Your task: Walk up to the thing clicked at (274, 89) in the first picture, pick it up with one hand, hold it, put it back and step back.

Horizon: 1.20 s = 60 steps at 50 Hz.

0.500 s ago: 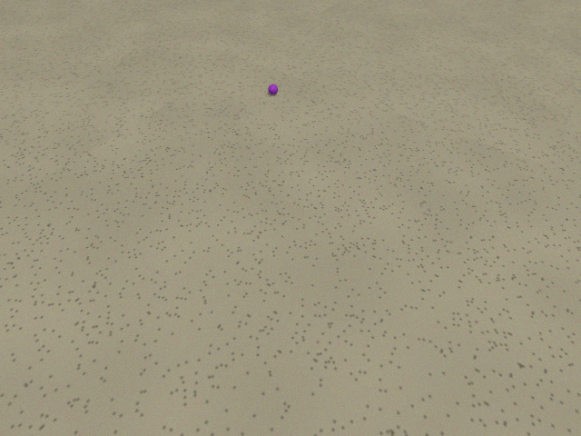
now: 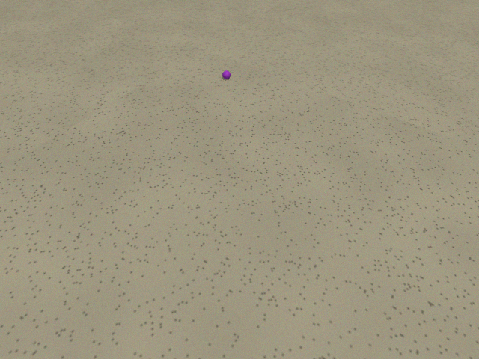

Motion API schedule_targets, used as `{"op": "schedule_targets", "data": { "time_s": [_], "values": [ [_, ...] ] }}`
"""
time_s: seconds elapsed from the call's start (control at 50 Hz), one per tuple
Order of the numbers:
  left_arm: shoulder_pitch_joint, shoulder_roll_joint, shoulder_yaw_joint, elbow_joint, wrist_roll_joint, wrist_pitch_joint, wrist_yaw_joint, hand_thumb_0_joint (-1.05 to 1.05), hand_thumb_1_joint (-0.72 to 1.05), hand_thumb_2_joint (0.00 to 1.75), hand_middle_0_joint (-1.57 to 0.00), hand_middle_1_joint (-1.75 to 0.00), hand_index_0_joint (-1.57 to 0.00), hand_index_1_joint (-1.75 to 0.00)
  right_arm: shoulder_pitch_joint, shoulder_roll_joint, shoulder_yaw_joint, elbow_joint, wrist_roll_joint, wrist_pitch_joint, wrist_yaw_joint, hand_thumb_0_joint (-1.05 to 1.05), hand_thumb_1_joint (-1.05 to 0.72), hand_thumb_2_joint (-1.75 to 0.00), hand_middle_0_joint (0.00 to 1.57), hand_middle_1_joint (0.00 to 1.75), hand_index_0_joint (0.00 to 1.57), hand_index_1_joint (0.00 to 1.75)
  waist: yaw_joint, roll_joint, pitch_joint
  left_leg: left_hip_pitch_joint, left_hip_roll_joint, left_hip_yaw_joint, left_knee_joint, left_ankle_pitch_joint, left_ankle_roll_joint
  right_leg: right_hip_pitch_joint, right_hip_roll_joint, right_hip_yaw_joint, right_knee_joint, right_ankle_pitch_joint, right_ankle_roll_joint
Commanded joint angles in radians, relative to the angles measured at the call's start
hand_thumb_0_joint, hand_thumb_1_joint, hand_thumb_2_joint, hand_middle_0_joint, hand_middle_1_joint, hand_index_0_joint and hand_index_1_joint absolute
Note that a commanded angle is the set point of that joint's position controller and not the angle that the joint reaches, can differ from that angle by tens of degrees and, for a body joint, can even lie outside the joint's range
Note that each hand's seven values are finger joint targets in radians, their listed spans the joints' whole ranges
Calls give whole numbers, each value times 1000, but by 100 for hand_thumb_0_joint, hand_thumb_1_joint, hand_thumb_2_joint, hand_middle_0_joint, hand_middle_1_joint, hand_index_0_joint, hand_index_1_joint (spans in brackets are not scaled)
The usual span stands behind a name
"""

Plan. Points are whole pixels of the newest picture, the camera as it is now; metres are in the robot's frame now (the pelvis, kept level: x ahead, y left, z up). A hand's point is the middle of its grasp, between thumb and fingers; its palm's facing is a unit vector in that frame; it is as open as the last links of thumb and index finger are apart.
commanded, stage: stand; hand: left
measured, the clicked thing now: (226, 74) +2.22 +0.12 -0.75
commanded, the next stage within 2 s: walk up in 0.62 s
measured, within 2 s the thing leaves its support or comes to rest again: neither
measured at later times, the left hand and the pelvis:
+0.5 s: hand out of the picture +0.08 +0.25 -0.16, palm faces -0.03 -0.94 -0.34, open 7.4 cm; pelvis +0.00 +0.00 +0.00, yaw +0 degrees
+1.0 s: hand out of the picture +0.13 +0.36 -0.18, palm faces -0.05 -0.93 -0.37, open 7.4 cm; pelvis +0.09 +0.06 -0.02, yaw -3 degrees
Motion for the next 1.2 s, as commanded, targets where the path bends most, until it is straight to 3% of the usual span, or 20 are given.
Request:
{"op": "schedule_targets", "data": {
  "time_s": [0.0, 0.58, 0.6, 0.62, 0.64, 0.68, 0.7, 0.72, 0.78, 0.82, 0.86, 0.88, 0.9, 0.92, 0.94, 0.96, 0.98, 1.02, 1.1, 1.18],
  "values": [
    [-33, 208, 41, -66, 4, -24, 10, 0, 90, 90, -20, -30, -20, -30, -40, -215, -44, -60, 4, -26, -14, 0, -90, -90, 20, 30, 20, 30, 3, 10, -81, 21, 120, -87, -38, 138, 34, 6, -125, 99, -50, 129, -32],
    [-28, 215, 39, -66, 3, -27, 14, 0, 90, 90, -20, -30, -20, -30, -30, -210, -42, -60, 4, -24, -14, 0, -90, -90, 20, 30, 20, 30, 1, -7, -75, 33, 123, -84, -37, 179, 30, 14, -125, 94, -52, 183, -26],
    [29, 349, 124, -132, 21, -42, -27, 0, 90, 90, -20, -30, -20, -30, 25, -331, -120, -130, -19, -50, 14, 0, -90, -90, 20, 30, 20, 30, 12, -36, -204, 0, 108, -94, 82, -441, 105, 18, -87, 128, 41, -394, -70],
    [32, 346, 129, -130, 32, -44, -42, 0, 90, 90, -20, -30, -20, -30, -8, -340, -129, -134, -30, -53, 32, 0, -90, -90, 20, 30, 20, 30, 27, -1, -111, -138, 112, -107, 109, -579, 110, -55, -125, 196, 54, -572, -98],
    [21, 328, 135, -150, 31, -50, -52, 0, 90, 90, -20, -30, -20, -30, -51, -316, -128, -163, -33, -56, 42, 0, -90, -90, 20, 30, 20, 30, 42, 4, -25, -281, 109, -108, 150, -545, 103, -69, -159, 265, 51, -617, -121],
    [109, 344, 148, -141, 30, -63, -53, 0, 90, 90, -20, -30, -20, -30, -157, -239, -115, -219, -34, -62, 54, 0, -90, -90, 20, 30, 20, 30, 115, -144, 81, -583, 36, 45, 365, -275, 43, 102, -298, 466, -124, -640, -210],
    [146, 370, 154, -148, 33, -70, -51, 0, 90, 90, -20, -30, -20, -30, -182, -238, -116, -235, -34, -67, 54, 0, -90, -90, 20, 30, 20, 30, 145, -176, 73, -664, 69, 10, 455, -285, 25, 173, -378, 573, -212, -594, -267],
    [131, 373, 154, -166, 30, -72, -53, 0, 90, 90, -20, -30, -20, -30, -151, -266, -122, -230, -31, -69, 57, 0, -90, -90, 20, 30, 20, 30, 120, -126, 53, -651, 85, -12, 486, -276, 18, 183, -368, 566, -224, -576, -270],
    [22, 375, 154, -220, 32, -66, -58, 0, 90, 90, -20, -30, -20, -30, -51, -287, -137, -226, -27, -69, 81, 0, -90, -90, 20, 30, 20, 30, 46, -173, 8, -433, 105, -19, 397, -314, 16, 31, -276, 381, -197, -563, -212],
    [-49, 381, 149, -251, 30, -61, -65, 0, 90, 90, -20, -30, -20, -30, 19, -288, -147, -219, -25, -66, 88, 0, -90, -90, 20, 30, 20, 30, -4, -206, 18, -237, 94, 19, 336, -226, 17, -153, -233, 275, -165, -513, -179],
    [-108, 358, 140, -265, 25, -53, -74, 0, 90, 90, -20, -30, -20, -30, 184, -284, -167, -172, -19, -67, 80, 0, -90, -90, 20, 30, 20, 30, -96, -129, 4, 86, 47, 94, 226, -74, 8, -405, -152, 137, -22, -520, -139],
    [-97, 323, 126, -266, 28, -49, -77, 0, 90, 90, -20, -30, -20, -30, 293, -299, -184, -141, -23, -71, 68, 0, -90, -90, 20, 30, 20, 30, -147, -15, -37, 302, 24, 94, 188, -102, 22, -557, -95, 72, 163, -505, -124],
    [-57, 241, 102, -275, 28, -48, -76, 0, 90, 90, -20, -30, -20, -30, 434, -375, -209, -109, -34, -79, 49, 0, -90, -90, 20, 30, 20, 30, -209, 288, -103, 454, 116, -70, 38, -374, 45, -696, 35, -17, 540, -500, -107],
    [-53, 194, 84, -289, 13, -52, -68, 0, 90, 90, -20, -30, -20, -30, 425, -468, -216, -145, -44, -92, 38, 0, -90, -90, 20, 30, 20, 30, -195, 388, -89, 358, 392, -622, -200, -781, 110, -825, 125, 91, 836, -426, -64],
    [-59, 287, 89, -283, 17, -54, -60, 0, 90, 90, -20, -30, -20, -30, 235, -478, -213, -207, -7, -94, 39, 0, -90, -90, 20, 30, 20, 30, -111, 203, 4, 128, 483, -744, -315, -852, 199, -746, 4, 225, 858, -309, -71],
    [10, 325, 92, -260, 8, -59, -65, 0, 90, 90, -20, -30, -20, -30, 128, -438, -193, -236, 4, -100, 35, 0, -90, -90, 20, 30, 20, 30, -32, 97, 16, 78, 442, -592, -272, -740, 182, -694, -44, 215, 844, -213, -58],
    [49, 340, 102, -219, -3, -56, -72, 0, 90, 90, -20, -30, -20, -30, 74, -402, -173, -248, 1, -104, 37, 0, -90, -90, 20, 30, 20, 30, 1, 97, 38, 45, 399, -456, -235, -671, 183, -674, -72, 184, 799, -169, -36],
    [93, 353, 114, -176, 4, -51, -88, 0, 90, 90, -20, -30, -20, -30, 70, -347, -153, -259, 3, -112, 35, 0, -90, -90, 20, 30, 20, 30, 14, 102, 56, -37, 307, -246, -231, -525, 158, -582, -96, 127, 709, -79, -4],
    [38, 327, 117, -208, 3, -39, -116, 0, 90, 90, -20, -30, -20, -30, 132, -351, -149, -243, 4, -125, 41, 0, -90, -90, 20, 30, 20, 30, -7, 123, 86, -32, 270, -123, -277, -446, 157, -580, -107, 65, 582, 18, 31],
    [-82, 293, 109, -261, 7, -38, -126, 0, 90, 90, -20, -30, -20, -30, 184, -355, -150, -233, 11, -124, 43, 0, -90, -90, 20, 30, 20, 30, -39, 105, 91, 54, 251, -46, -268, -263, 154, -595, -117, 27, 434, 120, 17]
  ]
}}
